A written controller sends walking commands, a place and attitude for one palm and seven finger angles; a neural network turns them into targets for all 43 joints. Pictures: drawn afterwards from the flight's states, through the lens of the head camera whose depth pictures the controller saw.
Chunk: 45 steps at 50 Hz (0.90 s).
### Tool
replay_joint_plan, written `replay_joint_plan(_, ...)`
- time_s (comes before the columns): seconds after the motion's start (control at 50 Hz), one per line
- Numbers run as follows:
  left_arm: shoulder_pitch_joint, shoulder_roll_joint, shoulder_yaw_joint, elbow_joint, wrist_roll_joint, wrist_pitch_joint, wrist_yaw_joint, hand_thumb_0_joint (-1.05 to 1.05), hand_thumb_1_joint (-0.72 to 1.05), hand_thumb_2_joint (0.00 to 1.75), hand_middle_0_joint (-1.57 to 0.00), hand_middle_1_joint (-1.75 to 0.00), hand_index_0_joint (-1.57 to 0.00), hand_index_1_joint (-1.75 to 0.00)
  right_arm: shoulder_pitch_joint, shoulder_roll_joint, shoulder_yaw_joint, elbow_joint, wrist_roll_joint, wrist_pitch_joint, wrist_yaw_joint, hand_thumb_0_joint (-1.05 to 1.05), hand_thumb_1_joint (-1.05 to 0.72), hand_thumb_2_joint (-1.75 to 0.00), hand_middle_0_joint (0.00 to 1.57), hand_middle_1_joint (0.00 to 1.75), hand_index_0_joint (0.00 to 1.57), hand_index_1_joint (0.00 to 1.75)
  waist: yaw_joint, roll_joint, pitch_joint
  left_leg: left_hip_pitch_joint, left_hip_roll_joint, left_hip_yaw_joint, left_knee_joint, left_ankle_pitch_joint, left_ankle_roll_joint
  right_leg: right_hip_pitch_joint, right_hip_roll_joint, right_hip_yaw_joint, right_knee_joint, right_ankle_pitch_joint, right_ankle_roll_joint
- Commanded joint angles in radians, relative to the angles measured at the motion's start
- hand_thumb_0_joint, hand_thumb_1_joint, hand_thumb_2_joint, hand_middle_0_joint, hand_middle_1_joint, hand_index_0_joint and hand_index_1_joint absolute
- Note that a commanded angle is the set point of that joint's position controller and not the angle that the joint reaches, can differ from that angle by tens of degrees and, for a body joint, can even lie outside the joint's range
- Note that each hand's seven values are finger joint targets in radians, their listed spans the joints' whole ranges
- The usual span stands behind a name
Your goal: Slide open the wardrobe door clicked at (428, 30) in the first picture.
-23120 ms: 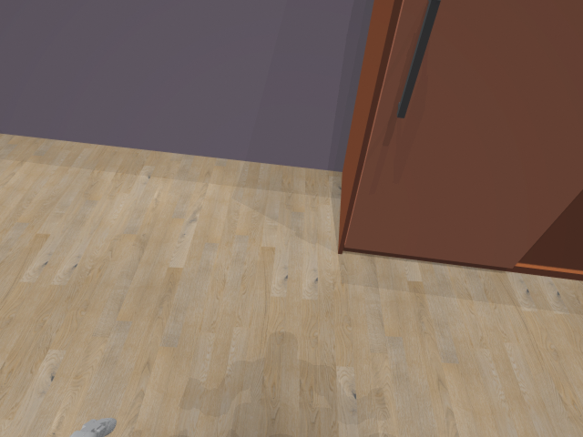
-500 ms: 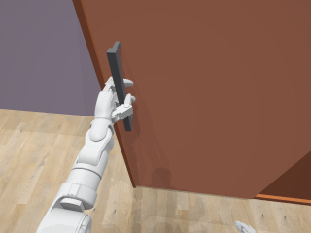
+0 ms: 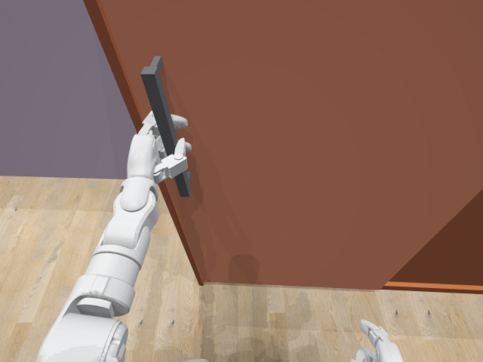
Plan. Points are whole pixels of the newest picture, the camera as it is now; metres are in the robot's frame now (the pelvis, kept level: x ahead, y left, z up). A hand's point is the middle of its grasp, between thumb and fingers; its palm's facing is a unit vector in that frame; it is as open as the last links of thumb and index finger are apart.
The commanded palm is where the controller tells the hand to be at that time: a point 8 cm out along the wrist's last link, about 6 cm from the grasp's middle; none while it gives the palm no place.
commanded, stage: step sideways, sliding the door along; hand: left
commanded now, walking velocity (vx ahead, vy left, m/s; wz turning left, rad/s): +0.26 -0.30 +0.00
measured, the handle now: (173, 137) +0.46 +0.16 +0.11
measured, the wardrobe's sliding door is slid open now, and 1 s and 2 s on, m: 0.00 0.07 0.32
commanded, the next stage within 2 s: none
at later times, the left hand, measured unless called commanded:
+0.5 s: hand (192, 155) +0.41 +0.12 +0.12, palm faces +0.32 -0.95 -0.05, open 5.9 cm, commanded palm +0.39 +0.09 +0.12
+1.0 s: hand (234, 153) +0.42 +0.05 +0.12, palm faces +0.51 -0.86 -0.02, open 6.4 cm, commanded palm +0.38 -0.01 +0.12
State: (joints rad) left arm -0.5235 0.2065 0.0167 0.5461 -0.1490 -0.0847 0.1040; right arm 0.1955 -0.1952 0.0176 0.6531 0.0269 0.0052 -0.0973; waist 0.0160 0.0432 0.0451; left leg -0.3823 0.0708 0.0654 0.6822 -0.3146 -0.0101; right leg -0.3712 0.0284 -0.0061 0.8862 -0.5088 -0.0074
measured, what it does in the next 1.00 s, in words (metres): steps to the right: right foot, then left foot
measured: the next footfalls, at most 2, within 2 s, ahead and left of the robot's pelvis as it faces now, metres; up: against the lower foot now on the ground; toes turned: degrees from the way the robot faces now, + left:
right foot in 0.70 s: +0.21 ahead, -0.33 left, +0.00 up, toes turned +0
left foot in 0.90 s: +0.11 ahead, -0.07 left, +0.00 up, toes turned +14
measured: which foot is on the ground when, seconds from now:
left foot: down 0.00-0.70, up 0.72-0.88, down 0.90-1.00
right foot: down 0.00-0.36, up 0.38-0.68, down 0.70-0.90, up 0.92-1.00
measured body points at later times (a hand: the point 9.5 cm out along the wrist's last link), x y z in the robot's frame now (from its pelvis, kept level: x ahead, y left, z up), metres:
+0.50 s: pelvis +0.04 -0.10 +0.01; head +0.13 -0.08 +0.44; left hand +0.39 +0.17 +0.12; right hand +0.25 -0.29 -0.11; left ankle +0.02 +0.07 -0.72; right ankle +0.06 -0.23 -0.65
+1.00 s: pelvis +0.12 -0.19 +0.01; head +0.21 -0.17 +0.44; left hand +0.39 +0.09 +0.12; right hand +0.35 -0.39 -0.10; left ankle +0.07 -0.08 -0.72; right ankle +0.14 -0.33 -0.67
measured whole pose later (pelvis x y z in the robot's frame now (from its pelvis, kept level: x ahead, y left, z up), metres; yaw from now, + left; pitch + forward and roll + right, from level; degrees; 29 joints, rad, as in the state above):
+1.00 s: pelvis +0.12 -0.19 +0.01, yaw +8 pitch -1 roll -1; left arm -0.17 0.11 0.08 -0.09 -0.07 -0.07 0.24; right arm 0.15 -0.24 -0.06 0.61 0.04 -0.13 -0.04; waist 0.13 0.04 0.24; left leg -0.23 0.07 0.08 0.64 -0.38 0.00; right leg -0.46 -0.05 -0.03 1.01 -0.47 0.02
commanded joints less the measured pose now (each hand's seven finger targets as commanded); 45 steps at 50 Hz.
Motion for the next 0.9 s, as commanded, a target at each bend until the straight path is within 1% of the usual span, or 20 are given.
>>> replay_joint_plan(0.0, -0.509, 0.000, -0.074, -0.299, 0.026, -0.063, -0.028, 0.00, 0.90, 0.90, -0.45, -1.40, -0.45, -1.40, -0.066, -0.158, -0.044, -0.117, 0.002, -0.014, -0.016, 0.00, -0.90, -0.90, 0.20, 0.30, 0.20, 0.30, -0.062, 0.099, -0.277, 0.327, 0.317, -0.350, -0.228, 0.205, 0.212, -0.099, -0.038, 0.015, -0.016, -0.019, -0.005)
replay_joint_plan(0.06, -0.513, -0.041, -0.120, -0.281, 0.034, -0.057, -0.035, 0.00, 0.90, 0.90, -0.45, -1.40, -0.45, -1.40, -0.083, -0.164, -0.041, -0.126, 0.016, -0.019, -0.017, 0.00, -0.90, -0.90, 0.20, 0.30, 0.20, 0.30, -0.059, 0.117, -0.265, 0.185, 0.235, -0.172, -0.167, 0.071, 0.145, 0.122, -0.011, -0.072, -0.225, 0.121, -0.008)
replay_joint_plan(0.1, -0.509, -0.072, -0.157, -0.270, 0.042, -0.055, -0.039, 0.00, 0.90, 0.90, -0.45, -1.40, -0.45, -1.40, -0.094, -0.140, -0.032, -0.126, 0.027, -0.029, -0.018, 0.00, -0.90, -0.90, 0.20, 0.30, 0.20, 0.30, -0.051, 0.035, -0.258, 0.035, 0.157, -0.080, -0.024, -0.018, 0.105, 0.259, -0.056, -0.004, -0.362, 0.163, -0.037)
replay_joint_plan(0.14, -0.511, -0.043, -0.141, -0.263, 0.064, -0.044, -0.020, 0.00, 0.90, 0.90, -0.45, -1.40, -0.45, -1.40, -0.122, -0.103, -0.027, -0.130, 0.028, -0.040, -0.021, 0.00, -0.90, -0.90, 0.20, 0.30, 0.20, 0.30, -0.032, -0.342, -0.206, -0.174, -0.048, -0.003, 0.337, -0.252, 0.022, 0.268, -0.310, 0.418, -0.622, 0.155, -0.170)
replay_joint_plan(0.16, -0.504, -0.055, -0.149, -0.259, 0.066, -0.029, -0.016, 0.00, 0.90, 0.90, -0.45, -1.40, -0.45, -1.40, -0.132, -0.122, -0.045, -0.121, 0.031, -0.049, -0.020, 0.00, -0.90, -0.90, 0.20, 0.30, 0.20, 0.30, -0.009, -0.354, -0.168, -0.232, -0.059, -0.067, 0.509, -0.302, 0.014, 0.282, -0.365, 0.499, -0.640, 0.190, -0.236)
replay_joint_plan(0.2, -0.555, -0.107, -0.186, -0.340, 0.065, -0.067, -0.021, 0.00, 0.90, 0.90, -0.45, -1.40, -0.45, -1.40, -0.104, -0.125, -0.046, -0.093, 0.019, -0.075, -0.013, 0.00, -0.90, -0.90, 0.20, 0.30, 0.20, 0.30, -0.026, -0.182, -0.147, -0.215, -0.013, -0.104, 0.514, -0.238, 0.008, 0.335, -0.347, 0.405, -0.522, 0.616, -0.261)
replay_joint_plan(0.26, -0.544, -0.206, -0.272, -0.443, 0.085, -0.120, -0.029, 0.00, 0.90, 0.90, -0.45, -1.40, -0.45, -1.40, -0.101, -0.080, -0.030, -0.100, -0.003, -0.080, -0.003, 0.00, -0.90, -0.90, 0.20, 0.30, 0.20, 0.30, -0.055, -0.133, -0.236, -0.006, -0.001, -0.005, 0.020, -0.038, 0.007, 0.389, -0.236, 0.084, -0.306, 0.954, -0.153)
replay_joint_plan(0.3, -0.490, -0.180, -0.268, -0.521, 0.073, -0.149, -0.036, 0.00, 0.90, 0.90, -0.45, -1.40, -0.45, -1.40, -0.067, -0.114, -0.059, -0.108, -0.011, -0.074, -0.012, 0.00, -0.90, -0.90, 0.20, 0.30, 0.20, 0.30, -0.084, -0.057, -0.338, 0.389, 0.073, -0.027, -0.288, 0.371, 0.024, 0.185, -0.161, 0.000, -0.087, 0.805, -0.060)
replay_joint_plan(0.32, -0.469, -0.183, -0.274, -0.572, 0.057, -0.154, -0.042, 0.00, 0.90, 0.90, -0.45, -1.40, -0.45, -1.40, -0.062, -0.165, -0.083, -0.133, -0.014, -0.079, -0.003, 0.00, -0.90, -0.90, 0.20, 0.30, 0.20, 0.30, -0.065, 0.148, -0.392, 0.667, 0.335, -0.333, -0.246, 0.806, 0.141, -0.140, -0.063, -0.011, 0.122, 0.333, 0.014)
replay_joint_plan(0.34, -0.482, -0.210, -0.297, -0.624, 0.049, -0.157, -0.051, 0.00, 0.90, 0.90, -0.45, -1.40, -0.45, -1.40, -0.052, -0.152, -0.078, -0.143, -0.006, -0.081, 0.026, 0.00, -0.90, -0.90, 0.20, 0.30, 0.20, 0.30, -0.048, 0.174, -0.471, 0.781, 0.504, -0.523, -0.168, 1.088, 0.252, -0.253, -0.050, 0.092, 0.289, -0.058, 0.016)
replay_joint_plan(0.36, -0.449, -0.210, -0.279, -0.576, 0.051, -0.144, -0.052, 0.00, 0.90, 0.90, -0.45, -1.40, -0.45, -1.40, -0.081, -0.168, -0.080, -0.164, 0.003, -0.065, 0.052, 0.00, -0.90, -0.90, 0.20, 0.30, 0.20, 0.30, -0.046, 0.080, -0.437, 0.745, 0.525, -0.488, -0.154, 0.986, 0.275, -0.269, -0.070, 0.162, 0.381, -0.062, -0.012)
replay_joint_plan(0.42, -0.468, -0.162, -0.263, -0.680, 0.071, -0.130, -0.070, 0.00, 0.90, 0.90, -0.45, -1.40, -0.45, -1.40, -0.096, -0.163, -0.099, -0.147, -0.002, -0.066, 0.055, 0.00, -0.90, -0.90, 0.20, 0.30, 0.20, 0.30, -0.059, 0.016, -0.326, 0.639, 0.452, -0.282, -0.176, 0.805, 0.223, -0.331, -0.108, 0.108, 0.301, 0.037, 0.020)
replay_joint_plan(0.6, -0.295, -0.096, -0.203, -0.744, 0.074, -0.103, -0.051, 0.00, 0.90, 0.90, -0.45, -1.40, -0.45, -1.40, -0.087, -0.144, -0.092, -0.209, 0.018, -0.132, 0.070, 0.00, -0.90, -0.90, 0.20, 0.30, 0.20, 0.30, -0.055, 0.349, -0.290, 0.520, 0.247, 0.056, -0.120, 0.833, 0.054, 0.009, -0.033, -0.133, -0.184, 0.247, 0.045)
replay_joint_plan(0.66, -0.232, -0.035, -0.162, -0.769, 0.096, -0.104, -0.031, 0.00, 0.90, 0.90, -0.45, -1.40, -0.45, -1.40, -0.079, -0.118, -0.084, -0.202, 0.033, -0.165, 0.064, 0.00, -0.90, -0.90, 0.20, 0.30, 0.20, 0.30, -0.041, 0.134, -0.315, 0.398, 0.121, 0.077, 0.096, 0.545, 0.079, 0.251, -0.065, -0.115, -0.450, 0.780, 0.043)
replay_joint_plan(0.7, -0.118, 0.055, -0.102, -0.767, 0.119, -0.086, -0.014, 0.00, 0.90, 0.90, -0.45, -1.40, -0.45, -1.40, -0.110, -0.070, -0.065, -0.197, 0.014, -0.165, 0.038, 0.00, -0.90, -0.90, 0.20, 0.30, 0.20, 0.30, -0.025, -0.229, -0.339, 0.015, -0.050, 0.023, 0.333, -0.278, 0.018, 0.450, -0.346, 0.166, -0.373, 1.457, -0.058)
replay_joint_plan(0.72, -0.066, 0.073, -0.072, -0.821, 0.120, -0.087, -0.006, 0.00, 0.90, 0.90, -0.45, -1.40, -0.45, -1.40, -0.106, -0.076, -0.065, -0.194, 0.014, -0.163, 0.026, 0.00, -0.90, -0.90, 0.20, 0.30, 0.20, 0.30, 0.005, -0.321, -0.365, -0.031, -0.055, -0.041, 0.454, -0.383, -0.018, 0.471, -0.392, 0.212, -0.345, 1.541, -0.087)
replay_joint_plan(0.74, -0.076, 0.056, -0.081, -0.887, 0.110, -0.094, -0.006, 0.00, 0.90, 0.90, -0.45, -1.40, -0.45, -1.40, -0.107, -0.087, -0.072, -0.196, 0.011, -0.159, 0.017, 0.00, -0.90, -0.90, 0.20, 0.30, 0.20, 0.30, 0.009, -0.383, -0.373, -0.032, -0.032, -0.089, 0.489, -0.376, -0.006, 0.460, -0.389, 0.233, -0.329, 1.433, -0.104)
replay_joint_plan(0.8, -0.062, -0.063, -0.146, -0.989, 0.089, -0.125, 0.020, 0.00, 0.90, 0.90, -0.45, -1.40, -0.45, -1.40, -0.134, -0.067, -0.041, -0.167, 0.018, -0.186, 0.007, 0.00, -0.90, -0.90, 0.20, 0.30, 0.20, 0.30, -0.045, -0.253, -0.372, -0.002, -0.022, -0.080, 0.059, -0.204, 0.002, 0.469, -0.328, 0.125, -0.222, 1.341, -0.110)
replay_joint_plan(0.84, -0.030, -0.106, -0.197, -1.028, 0.091, -0.154, 0.023, 0.00, 0.90, 0.90, -0.45, -1.40, -0.45, -1.40, -0.134, -0.087, -0.063, -0.181, 0.009, -0.173, 0.010, 0.00, -0.90, -0.90, 0.20, 0.30, 0.20, 0.30, -0.058, -0.204, -0.405, 0.301, 0.030, -0.028, -0.203, 0.293, 0.006, 0.288, -0.234, 0.011, -0.127, 1.054, -0.030)
replay_joint_plan(0.88, 0.013, -0.204, -0.304, -1.089, 0.085, -0.159, 0.006, 0.00, 0.90, 0.90, -0.45, -1.40, -0.45, -1.40, -0.136, -0.139, -0.096, -0.232, 0.016, -0.174, 0.041, 0.00, -0.90, -0.90, 0.20, 0.30, 0.20, 0.30, -0.016, 0.154, -0.473, 0.648, 0.389, -0.339, -0.176, 1.168, 0.182, -0.126, -0.097, -0.023, 0.089, 0.036, 0.041)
